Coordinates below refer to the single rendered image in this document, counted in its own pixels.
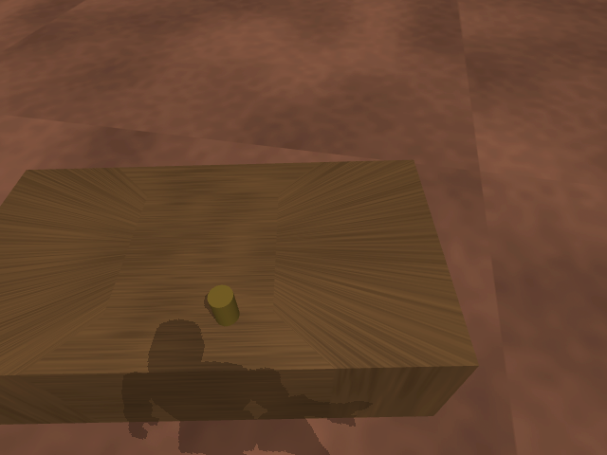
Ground can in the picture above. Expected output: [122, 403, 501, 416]
[207, 285, 240, 326]

